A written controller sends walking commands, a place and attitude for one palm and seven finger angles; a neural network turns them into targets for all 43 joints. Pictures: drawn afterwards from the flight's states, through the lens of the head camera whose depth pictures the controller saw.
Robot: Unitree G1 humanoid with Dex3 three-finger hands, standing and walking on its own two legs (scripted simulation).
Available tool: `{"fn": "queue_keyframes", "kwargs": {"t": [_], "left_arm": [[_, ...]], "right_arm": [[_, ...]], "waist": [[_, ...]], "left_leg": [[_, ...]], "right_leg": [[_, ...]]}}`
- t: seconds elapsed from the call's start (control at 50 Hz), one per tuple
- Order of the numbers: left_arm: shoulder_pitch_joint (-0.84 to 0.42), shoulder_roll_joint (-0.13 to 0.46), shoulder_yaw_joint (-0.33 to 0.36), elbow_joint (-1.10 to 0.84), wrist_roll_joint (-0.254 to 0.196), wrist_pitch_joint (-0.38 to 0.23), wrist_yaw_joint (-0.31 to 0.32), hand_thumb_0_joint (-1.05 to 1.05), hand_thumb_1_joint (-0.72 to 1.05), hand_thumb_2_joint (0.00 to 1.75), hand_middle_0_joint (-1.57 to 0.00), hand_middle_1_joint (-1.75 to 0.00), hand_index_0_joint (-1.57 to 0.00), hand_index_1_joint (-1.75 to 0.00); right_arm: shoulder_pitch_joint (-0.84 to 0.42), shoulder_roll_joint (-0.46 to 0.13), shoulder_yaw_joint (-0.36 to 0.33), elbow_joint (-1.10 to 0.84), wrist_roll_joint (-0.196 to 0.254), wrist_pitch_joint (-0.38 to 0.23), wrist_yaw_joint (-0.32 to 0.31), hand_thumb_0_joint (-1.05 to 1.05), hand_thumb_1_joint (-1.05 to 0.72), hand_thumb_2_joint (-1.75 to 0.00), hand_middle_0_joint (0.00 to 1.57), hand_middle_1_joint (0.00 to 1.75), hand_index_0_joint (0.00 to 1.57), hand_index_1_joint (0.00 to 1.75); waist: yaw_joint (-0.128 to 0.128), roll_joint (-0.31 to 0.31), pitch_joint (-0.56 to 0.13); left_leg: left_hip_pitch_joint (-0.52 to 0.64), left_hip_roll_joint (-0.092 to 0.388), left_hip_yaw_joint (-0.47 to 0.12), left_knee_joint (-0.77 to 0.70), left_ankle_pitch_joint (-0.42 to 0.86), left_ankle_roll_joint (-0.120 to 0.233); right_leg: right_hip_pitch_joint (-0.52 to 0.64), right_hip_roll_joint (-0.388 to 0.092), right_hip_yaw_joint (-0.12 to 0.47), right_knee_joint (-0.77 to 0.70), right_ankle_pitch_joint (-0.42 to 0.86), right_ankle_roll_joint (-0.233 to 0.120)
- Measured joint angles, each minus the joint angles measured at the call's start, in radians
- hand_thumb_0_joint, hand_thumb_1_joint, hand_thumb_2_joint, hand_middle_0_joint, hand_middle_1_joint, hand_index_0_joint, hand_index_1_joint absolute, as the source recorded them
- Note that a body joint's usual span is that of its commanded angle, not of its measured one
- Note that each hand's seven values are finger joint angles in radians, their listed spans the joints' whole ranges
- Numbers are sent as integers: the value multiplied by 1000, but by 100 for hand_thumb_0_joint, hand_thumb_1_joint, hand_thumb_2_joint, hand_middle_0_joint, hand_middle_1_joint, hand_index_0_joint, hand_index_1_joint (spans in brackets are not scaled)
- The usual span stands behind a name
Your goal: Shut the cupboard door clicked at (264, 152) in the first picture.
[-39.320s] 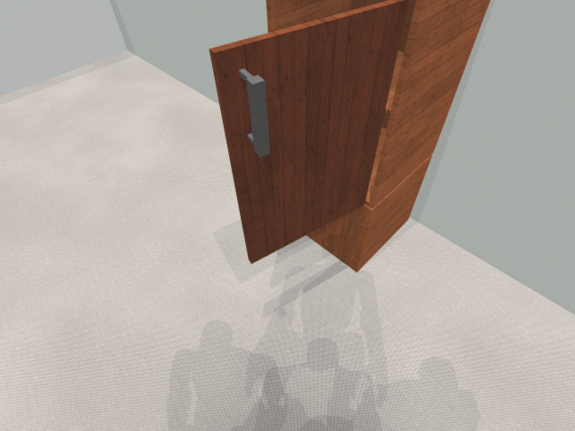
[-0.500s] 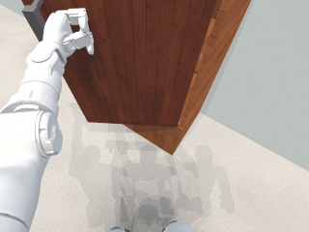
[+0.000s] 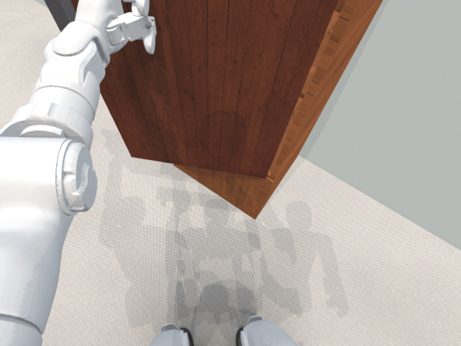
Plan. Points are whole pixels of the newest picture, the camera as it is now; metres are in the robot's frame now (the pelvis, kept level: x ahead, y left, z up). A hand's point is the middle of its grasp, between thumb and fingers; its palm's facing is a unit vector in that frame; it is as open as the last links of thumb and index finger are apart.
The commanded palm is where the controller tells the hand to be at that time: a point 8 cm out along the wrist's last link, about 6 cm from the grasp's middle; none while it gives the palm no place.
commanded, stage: push the door shut along its arc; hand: left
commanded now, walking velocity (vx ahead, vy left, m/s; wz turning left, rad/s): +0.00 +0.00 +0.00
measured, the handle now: (72, 11) +0.62 +0.15 +0.17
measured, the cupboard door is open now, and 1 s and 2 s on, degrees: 26 18 18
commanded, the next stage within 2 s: pull the fist back off the door in 0.02 s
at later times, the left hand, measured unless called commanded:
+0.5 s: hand (176, 16) +0.59 -0.01 +0.18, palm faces +0.01 -1.00 -0.04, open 3.2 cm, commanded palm +0.55 +0.05 +0.18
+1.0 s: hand (178, 53) +0.50 +0.00 +0.18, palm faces +0.00 -1.00 -0.04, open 3.1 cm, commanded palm +0.49 +0.06 +0.18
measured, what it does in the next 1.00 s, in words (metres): stands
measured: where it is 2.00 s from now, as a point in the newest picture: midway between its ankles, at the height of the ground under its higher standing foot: outside the picture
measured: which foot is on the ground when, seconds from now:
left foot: down 0.00-1.00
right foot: down 0.00-1.00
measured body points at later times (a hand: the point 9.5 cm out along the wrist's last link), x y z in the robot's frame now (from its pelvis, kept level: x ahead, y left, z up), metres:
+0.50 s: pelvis +0.01 -0.01 +0.00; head +0.13 -0.02 +0.44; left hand +0.58 +0.05 +0.18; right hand -0.09 -0.23 -0.11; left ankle +0.02 +0.11 -0.70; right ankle -0.02 -0.11 -0.70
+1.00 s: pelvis +0.02 -0.02 +0.02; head +0.06 -0.04 +0.47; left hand +0.50 +0.05 +0.18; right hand +0.07 -0.28 -0.11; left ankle +0.02 +0.11 -0.70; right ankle -0.02 -0.11 -0.70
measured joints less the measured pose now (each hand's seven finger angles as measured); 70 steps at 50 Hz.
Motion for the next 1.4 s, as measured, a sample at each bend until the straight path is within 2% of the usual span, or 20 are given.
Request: {"fn": "queue_keyframes", "kwargs": {"t": [0.14,0.16,0.22,0.24,0.28,0.32,0.36,0.42,0.5,0.56,0.62,0.68,0.8,0.96,1.02,1.08,1.2,1.28,1.4], "left_arm": [[-29,-3,-17,3,5,2,3,2,105,103,-130,-150,-130,-150],[-34,-17,16,7,1,10,32,2,104,103,-130,-150,-130,-150],[-55,-83,119,17,11,34,267,2,96,99,-130,-150,-130,-150],[-64,-103,143,19,33,35,360,2,94,98,-130,-150,-130,-150],[-77,-131,170,19,109,23,524,2,91,96,-130,-150,-130,-150],[-81,-139,170,20,183,-2,623,2,90,95,-130,-150,-130,-150],[-68,-136,154,10,225,-25,654,3,91,95,-130,-150,-130,-150],[-38,-133,134,2,221,-31,624,2,93,95,-130,-150,-130,-150],[18,-154,145,-12,164,-9,572,1,93,94,-130,-150,-130,-150],[88,-188,170,-62,138,-39,564,1,92,92,-130,-150,-130,-150],[164,-219,163,-117,142,-81,565,1,91,91,-130,-150,-130,-150],[226,-242,137,-154,142,-88,562,1,91,91,-130,-150,-130,-150],[331,-318,80,-243,90,-67,551,1,90,90,-130,-150,-130,-150],[418,-381,17,-336,74,-68,547,1,90,90,-130,-150,-130,-150],[409,-384,3,-313,68,-43,546,1,90,90,-130,-150,-130,-150],[374,-374,10,-273,57,-25,548,1,89,90,-130,-150,-131,-150],[351,-334,57,-256,58,-61,518,1,89,90,-130,-150,-130,-150],[458,-311,77,-337,54,-73,468,1,89,90,-130,-150,-130,-150],[724,-314,53,-615,-4,-15,410,1,90,90,-130,-150,-130,-150]], "right_arm": [[-1,3,-1,9,-2,-14,-3,0,-91,-90,20,30,20,30],[5,2,-2,7,-1,-15,-1,0,-91,-90,20,30,20,30],[29,5,-2,-9,-17,-20,32,0,-91,-90,20,30,20,30],[36,9,0,-17,-30,-20,50,0,-91,-90,20,30,20,30],[49,17,1,-33,-59,-21,87,0,-91,-90,20,30,20,30],[61,28,-2,-46,-80,-16,118,0,-91,-90,20,30,20,30],[72,41,-5,-54,-87,-3,137,0,-91,-90,20,30,20,30],[92,56,-5,-54,-78,27,143,0,-91,-90,20,30,20,30],[119,60,-2,-52,-62,58,134,0,-91,-90,20,30,20,30],[135,55,-9,-54,-59,61,132,0,-91,-90,20,30,20,30],[138,47,-19,-59,-54,63,134,0,-91,-90,20,30,20,30],[123,39,-30,-62,-44,73,134,0,-91,-90,20,30,20,30],[54,28,-47,-68,-20,82,117,0,-91,-90,20,30,20,30],[-55,28,-47,-91,4,71,97,0,-91,-90,20,30,20,30],[-91,34,-36,-95,13,75,89,0,-91,-90,20,30,20,30],[-120,42,-23,-96,17,72,82,0,-91,-90,20,30,20,30],[-106,52,-12,-99,16,61,80,0,-91,-90,20,30,20,30],[-50,48,-16,-104,27,78,81,0,-91,-90,20,30,20,30],[1,43,-26,-98,53,93,64,1,-91,-90,20,30,20,30]], "waist": [[-10,0,1],[-8,5,-1],[-4,17,-14],[-8,18,-20],[-21,20,-37],[-34,22,-47],[-40,24,-50],[-34,27,-44],[-14,32,-40],[4,33,-46],[22,32,-53],[40,30,-56],[86,21,-46],[134,13,-45],[139,10,-39],[133,5,-30],[125,3,-34],[140,11,-46],[173,20,-32]], "left_leg": [[-22,-1,3,12,-3,1],[-28,2,1,14,-4,0],[-44,5,-5,17,-4,-3],[-50,5,-7,17,-4,-3],[-72,5,-9,23,-4,-5],[-89,4,-8,32,-6,-6],[-92,6,-3,33,-9,-8],[-65,9,6,14,-6,-9],[-2,13,18,-34,3,-11],[46,16,27,-65,7,-13],[90,19,34,-86,5,-16],[129,19,36,-99,3,-18],[203,15,30,-124,7,-22],[262,7,24,-146,20,-26],[276,4,16,-150,26,-27],[273,3,8,-150,34,-27],[253,4,15,-150,44,-28],[282,8,37,-168,43,-26],[373,12,53,-207,43,-21]], "right_leg": [[-25,-1,3,17,-5,0],[-28,1,1,15,-4,1],[-37,6,-4,5,1,3],[-44,6,-5,5,2,3],[-66,5,-8,13,-1,2],[-86,4,-7,28,-7,-1],[-93,5,-2,35,-10,-3],[-73,8,8,21,-6,-5],[-16,13,20,-25,8,-7],[27,17,30,-55,14,-8],[67,19,38,-71,14,-11],[104,20,40,-82,10,-13],[179,17,33,-103,9,-17],[232,10,27,-106,9,-21],[248,8,19,-108,10,-22],[247,7,11,-107,15,-24],[220,8,19,-99,23,-25],[238,11,40,-111,28,-21],[329,16,58,-160,41,-16]]}}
